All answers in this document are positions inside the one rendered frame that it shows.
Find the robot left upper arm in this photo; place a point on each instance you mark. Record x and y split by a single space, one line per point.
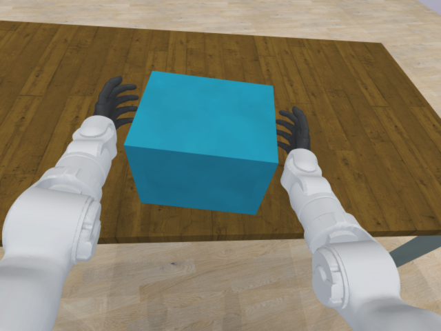
50 230

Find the carton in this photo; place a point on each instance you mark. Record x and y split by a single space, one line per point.
204 143

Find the robot left forearm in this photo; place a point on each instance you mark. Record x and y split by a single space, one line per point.
84 166

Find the robot right upper arm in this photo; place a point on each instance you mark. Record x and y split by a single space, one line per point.
359 280

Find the left robot hand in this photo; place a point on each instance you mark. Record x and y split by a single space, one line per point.
108 101

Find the robot right forearm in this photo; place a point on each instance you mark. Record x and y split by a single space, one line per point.
318 209

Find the right robot hand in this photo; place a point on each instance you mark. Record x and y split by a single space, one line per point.
300 130

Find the table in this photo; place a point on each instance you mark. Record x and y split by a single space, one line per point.
376 138

